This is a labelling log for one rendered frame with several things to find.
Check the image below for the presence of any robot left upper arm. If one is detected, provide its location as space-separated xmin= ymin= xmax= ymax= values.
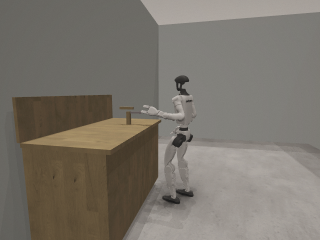
xmin=172 ymin=95 xmax=185 ymax=122

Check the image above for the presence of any robot right hand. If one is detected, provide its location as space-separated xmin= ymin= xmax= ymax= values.
xmin=171 ymin=126 xmax=180 ymax=136

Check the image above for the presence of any humanoid robot torso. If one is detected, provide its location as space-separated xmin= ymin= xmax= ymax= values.
xmin=174 ymin=93 xmax=192 ymax=142

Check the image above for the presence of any robot left hand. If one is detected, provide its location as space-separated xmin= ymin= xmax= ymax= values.
xmin=141 ymin=105 xmax=158 ymax=116

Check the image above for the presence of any counter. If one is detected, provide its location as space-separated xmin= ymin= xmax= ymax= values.
xmin=12 ymin=94 xmax=162 ymax=240

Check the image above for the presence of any robot right upper arm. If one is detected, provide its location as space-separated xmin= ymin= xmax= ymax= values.
xmin=190 ymin=95 xmax=197 ymax=119

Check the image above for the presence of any robot left foot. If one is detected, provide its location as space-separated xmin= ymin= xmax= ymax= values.
xmin=162 ymin=195 xmax=180 ymax=204

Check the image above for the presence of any left robot forearm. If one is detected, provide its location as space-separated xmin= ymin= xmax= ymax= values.
xmin=156 ymin=110 xmax=183 ymax=121

